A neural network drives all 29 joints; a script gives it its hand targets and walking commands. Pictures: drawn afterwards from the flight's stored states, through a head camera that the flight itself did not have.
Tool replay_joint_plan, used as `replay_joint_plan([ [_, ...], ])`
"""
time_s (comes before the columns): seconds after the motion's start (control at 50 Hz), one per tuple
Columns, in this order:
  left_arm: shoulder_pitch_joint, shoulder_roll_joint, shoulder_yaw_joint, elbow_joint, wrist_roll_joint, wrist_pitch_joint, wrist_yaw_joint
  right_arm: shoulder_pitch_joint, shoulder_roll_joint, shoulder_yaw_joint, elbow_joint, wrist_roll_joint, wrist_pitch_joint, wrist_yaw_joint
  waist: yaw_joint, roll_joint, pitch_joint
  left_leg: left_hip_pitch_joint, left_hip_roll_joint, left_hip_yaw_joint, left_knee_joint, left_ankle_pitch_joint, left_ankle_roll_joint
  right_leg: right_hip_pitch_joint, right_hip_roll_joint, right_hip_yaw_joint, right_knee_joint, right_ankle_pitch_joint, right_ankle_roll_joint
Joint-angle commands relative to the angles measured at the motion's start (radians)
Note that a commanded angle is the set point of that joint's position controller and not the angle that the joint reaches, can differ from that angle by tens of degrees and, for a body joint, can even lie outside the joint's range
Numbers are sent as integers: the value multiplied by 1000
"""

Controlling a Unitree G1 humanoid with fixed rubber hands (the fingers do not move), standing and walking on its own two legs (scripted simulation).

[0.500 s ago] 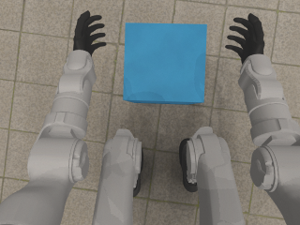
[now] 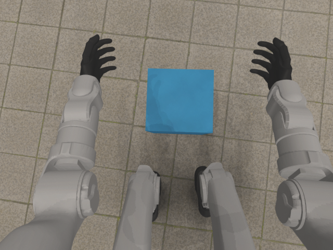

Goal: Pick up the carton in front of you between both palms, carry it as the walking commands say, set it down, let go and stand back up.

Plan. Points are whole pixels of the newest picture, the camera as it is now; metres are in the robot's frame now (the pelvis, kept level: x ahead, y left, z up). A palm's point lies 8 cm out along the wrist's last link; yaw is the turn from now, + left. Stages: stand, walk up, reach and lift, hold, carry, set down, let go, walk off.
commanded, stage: set down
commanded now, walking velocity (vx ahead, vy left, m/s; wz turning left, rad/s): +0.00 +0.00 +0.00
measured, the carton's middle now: (178, 106) +0.47 -0.01 -0.43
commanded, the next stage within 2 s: let go in 0.20 s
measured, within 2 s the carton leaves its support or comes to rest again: neither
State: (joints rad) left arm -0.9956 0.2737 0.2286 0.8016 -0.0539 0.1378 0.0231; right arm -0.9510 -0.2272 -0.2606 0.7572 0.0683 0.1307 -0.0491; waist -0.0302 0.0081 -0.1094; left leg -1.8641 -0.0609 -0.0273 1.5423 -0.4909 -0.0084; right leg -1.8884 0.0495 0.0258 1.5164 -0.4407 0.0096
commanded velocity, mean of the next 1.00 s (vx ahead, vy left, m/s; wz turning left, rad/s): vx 0.00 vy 0.00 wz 0.00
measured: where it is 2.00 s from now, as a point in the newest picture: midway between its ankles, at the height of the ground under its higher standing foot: (178, 202)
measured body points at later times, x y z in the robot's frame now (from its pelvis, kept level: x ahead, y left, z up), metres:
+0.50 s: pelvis +0.05 +0.00 +0.14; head +0.30 +0.00 +0.51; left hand +0.44 +0.21 +0.01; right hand +0.43 -0.23 +0.01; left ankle +0.08 +0.11 -0.52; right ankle +0.09 -0.11 -0.52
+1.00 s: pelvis +0.11 +0.00 +0.22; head +0.17 +0.00 +0.66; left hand +0.30 +0.23 +0.13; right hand +0.29 -0.23 +0.14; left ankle +0.08 +0.11 -0.52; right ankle +0.09 -0.11 -0.52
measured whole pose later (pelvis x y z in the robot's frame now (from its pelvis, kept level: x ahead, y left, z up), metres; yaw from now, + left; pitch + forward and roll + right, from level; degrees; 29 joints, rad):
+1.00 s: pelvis +0.11 +0.00 +0.22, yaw +0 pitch +9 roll +0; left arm 0.18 0.20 0.06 0.48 0.00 -0.01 -0.04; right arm 0.21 -0.20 -0.05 0.46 0.01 -0.01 0.06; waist -0.01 0.00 -0.01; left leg -0.34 -0.03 -0.06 0.47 -0.27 0.01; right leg -0.36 0.03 0.05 0.45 -0.24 -0.01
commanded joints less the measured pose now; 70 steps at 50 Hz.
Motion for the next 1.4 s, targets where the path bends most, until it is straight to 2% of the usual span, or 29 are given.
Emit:
replay_joint_plan([
  [0.0, -183, 98, 24, -93, 14, -27, -11, -166, -94, -18, -97, -13, -26, 10, -4, 17, -950, 543, -18, 65, -219, 282, -22, 642, 19, -69, -189, 306, 31],
  [0.24, -78, 60, 53, -69, 79, -57, -33, -66, -65, -43, -73, -77, -57, 40, 0, 18, -883, 758, -4, 34, -459, 360, -25, 829, 7, -48, -423, 369, 28],
  [0.32, 82, 41, 45, -113, 127, -52, -24, 88, -71, -27, -109, -123, -56, 56, 5, 16, -925, 896, -4, 28, -533, 421, -26, 954, 7, -47, -493, 420, 23],
  [0.4, 265, 15, 13, -213, 139, -56, -17, 269, -74, 6, -191, -149, -60, 74, 3, -1, -884, 1000, -2, 21, -611, 461, -24, 1106, 2, -32, -568, 478, 14],
  [0.5, 423, 5, -24, -300, 105, -90, -26, 424, -61, 59, -262, -115, -89, 87, 7, -11, -718, 1065, 5, 8, -700, 489, -21, 1246, -12, -2, -653, 545, 8],
  [0.66, 765, -10, -72, -279, 78, -149, -43, 764, -36, 114, -254, -73, -145, 92, 15, -14, -553, 1192, 11, -12, -819, 602, -11, 1451, -23, 30, -761, 709, 11],
  [0.74, 911, -1, -91, -310, 72, -173, -46, 912, -40, 137, -288, -65, -168, 89, 16, -16, -456, 1302, 16, -19, -902, 627, -8, 1552, -27, 38, -847, 738, 8],
  [0.82, 1031, 4, -112, -358, 64, -188, -52, 1031, -48, 163, -337, -55, -180, 90, 15, -9, -345, 1446, 22, -19, -993, 624, -9, 1641, -23, 28, -942, 701, 10],
  [0.9, 1142, 6, -135, -405, 55, -183, -59, 1117, -63, 180, -378, -51, -173, 98, 20, 9, -202, 1586, 25, -16, -1091, 593, -13, 1709, -12, 8, -1044, 603, 11],
  [1.02, 1177, 13, -160, -448, 52, -125, -80, 1145, -73, 198, -413, -55, -116, 118, 34, 15, 28, 1662, 34, -4, -1180, 411, -9, 1757, -9, -12, -1133, 384, 9],
  [1.12, 1168, 18, -162, -460, 56, -58, -96, 1133, -82, 192, -423, -70, -48, 123, 32, 9, 158, 1656, 43, 1, -1206, 289, -2, 1804, -6, -24, -1143, 279, 4],
  [1.2, 1158, 17, -161, -468, 62, -21, -100, 1127, -86, 183, -426, -84, -8, 125, 25, -2, 197, 1662, 44, 1, -1203, 265, 2, 1828, -6, -27, -1131, 265, 1],
  [1.38, 1160, 22, -152, -484, 78, 5, -97, 1126, -76, 183, -443, -89, 15, 123, 33, -2, 179, 1712, 34, 10, -1172, 351, 1, 1858, -10, -16, -1120, 342, 2],
])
